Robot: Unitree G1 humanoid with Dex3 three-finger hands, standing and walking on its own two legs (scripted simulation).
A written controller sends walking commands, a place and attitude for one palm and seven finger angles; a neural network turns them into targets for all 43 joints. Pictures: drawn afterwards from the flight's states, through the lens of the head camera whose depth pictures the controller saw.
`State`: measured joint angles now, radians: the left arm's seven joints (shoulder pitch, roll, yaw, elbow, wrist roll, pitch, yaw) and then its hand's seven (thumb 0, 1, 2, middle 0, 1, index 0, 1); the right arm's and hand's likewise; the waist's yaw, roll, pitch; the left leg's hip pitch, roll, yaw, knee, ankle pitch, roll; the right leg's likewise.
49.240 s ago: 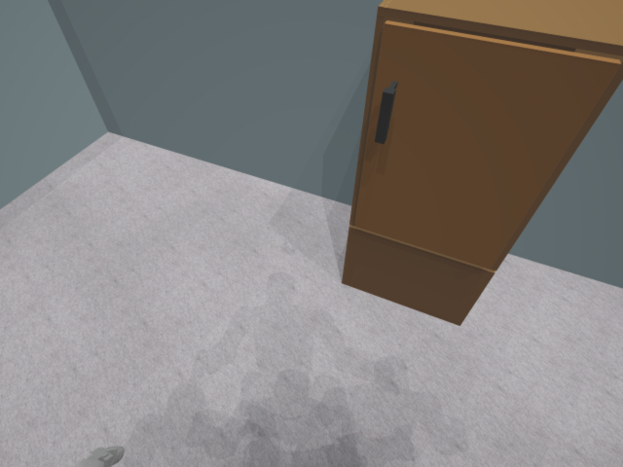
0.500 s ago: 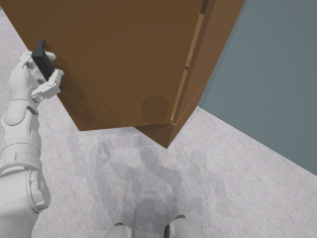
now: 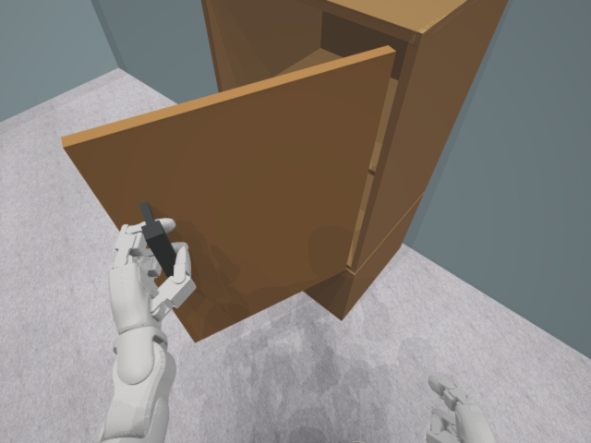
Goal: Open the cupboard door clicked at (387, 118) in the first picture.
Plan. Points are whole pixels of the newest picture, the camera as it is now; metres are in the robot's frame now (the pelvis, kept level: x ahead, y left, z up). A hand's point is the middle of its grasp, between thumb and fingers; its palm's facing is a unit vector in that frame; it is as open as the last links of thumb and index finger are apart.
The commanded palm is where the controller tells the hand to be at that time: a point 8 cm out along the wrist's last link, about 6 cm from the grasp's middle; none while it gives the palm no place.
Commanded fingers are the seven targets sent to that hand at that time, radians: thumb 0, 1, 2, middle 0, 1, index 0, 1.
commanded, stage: pull the door open along its arc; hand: left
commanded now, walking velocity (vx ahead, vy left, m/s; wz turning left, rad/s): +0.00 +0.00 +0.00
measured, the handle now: (162, 245) +0.36 +0.20 +0.06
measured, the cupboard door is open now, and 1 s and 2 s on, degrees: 68 81 81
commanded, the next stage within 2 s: open thumb and fingers to let go in 0.24 s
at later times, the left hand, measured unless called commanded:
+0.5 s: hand (224, 317) +0.26 +0.10 +0.07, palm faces +0.52 -0.85 -0.02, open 6.8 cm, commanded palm +0.21 +0.14 +0.06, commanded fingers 0.00 0.27 0.63 -0.35 -1.28 -0.35 -1.28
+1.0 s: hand (217, 316) +0.26 +0.11 +0.07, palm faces +0.48 -0.88 +0.02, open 14.2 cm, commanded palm +0.21 +0.14 +0.06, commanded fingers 0.00 -0.50 0.30 -0.20 -0.60 -0.20 -0.60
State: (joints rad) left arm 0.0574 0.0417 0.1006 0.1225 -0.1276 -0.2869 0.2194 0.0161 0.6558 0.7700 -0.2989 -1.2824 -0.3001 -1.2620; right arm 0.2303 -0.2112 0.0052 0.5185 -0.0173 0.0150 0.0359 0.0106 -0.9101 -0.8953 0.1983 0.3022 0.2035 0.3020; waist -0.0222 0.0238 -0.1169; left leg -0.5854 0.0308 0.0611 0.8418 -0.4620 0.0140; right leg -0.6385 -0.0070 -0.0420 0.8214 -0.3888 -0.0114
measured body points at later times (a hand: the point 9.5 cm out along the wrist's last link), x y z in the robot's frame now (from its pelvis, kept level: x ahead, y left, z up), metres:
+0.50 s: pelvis +0.00 -0.05 +0.00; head +0.03 -0.06 +0.45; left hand +0.23 +0.14 +0.07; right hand +0.18 -0.26 -0.10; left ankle -0.03 +0.11 -0.70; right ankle +0.01 -0.11 -0.70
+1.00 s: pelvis -0.02 -0.03 +0.00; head +0.00 -0.04 +0.45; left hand +0.23 +0.15 +0.07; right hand +0.16 -0.24 -0.10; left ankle -0.03 +0.11 -0.70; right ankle +0.01 -0.11 -0.70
